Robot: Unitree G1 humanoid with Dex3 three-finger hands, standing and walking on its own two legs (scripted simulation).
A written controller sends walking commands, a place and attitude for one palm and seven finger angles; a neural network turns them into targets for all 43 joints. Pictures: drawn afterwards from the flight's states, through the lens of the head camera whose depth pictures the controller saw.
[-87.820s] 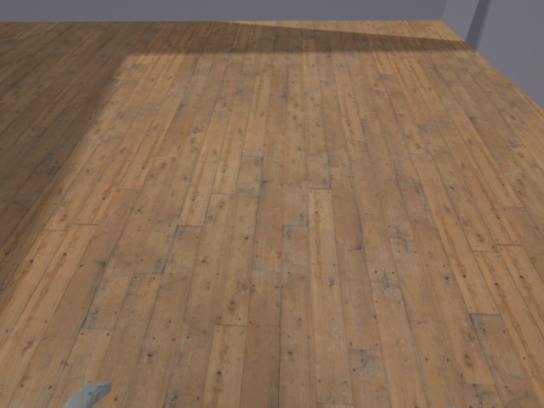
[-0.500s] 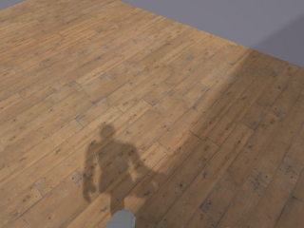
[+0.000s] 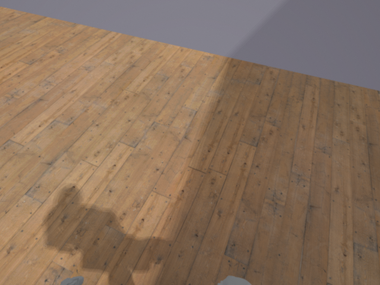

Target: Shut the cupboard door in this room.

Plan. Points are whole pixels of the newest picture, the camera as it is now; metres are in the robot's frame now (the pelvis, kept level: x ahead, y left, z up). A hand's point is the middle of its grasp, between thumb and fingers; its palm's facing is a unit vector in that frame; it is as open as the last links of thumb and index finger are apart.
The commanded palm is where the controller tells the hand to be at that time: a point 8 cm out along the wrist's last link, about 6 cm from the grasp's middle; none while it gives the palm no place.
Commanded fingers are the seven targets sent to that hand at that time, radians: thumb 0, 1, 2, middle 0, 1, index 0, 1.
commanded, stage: turn to face it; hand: left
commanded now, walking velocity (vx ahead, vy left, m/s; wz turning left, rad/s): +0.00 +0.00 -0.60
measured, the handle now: out of the picture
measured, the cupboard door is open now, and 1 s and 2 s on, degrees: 16 16 16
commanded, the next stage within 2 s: none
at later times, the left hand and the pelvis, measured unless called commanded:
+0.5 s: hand (127, 275) +0.16 +0.15 -0.17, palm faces -0.26 -0.94 -0.21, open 7.4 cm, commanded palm none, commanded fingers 0.00 0.90 0.90 -0.20 -0.30 -0.20 -0.30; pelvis +0.02 -0.01 -0.01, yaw -17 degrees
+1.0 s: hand (155, 250) +0.22 +0.09 -0.16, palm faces -0.54 -0.79 -0.29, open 7.4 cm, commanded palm none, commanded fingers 0.00 0.90 0.90 -0.20 -0.30 -0.20 -0.30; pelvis +0.01 -0.02 -0.02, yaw -35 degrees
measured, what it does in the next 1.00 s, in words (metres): steps on the spot, turning right: right foot, then left foot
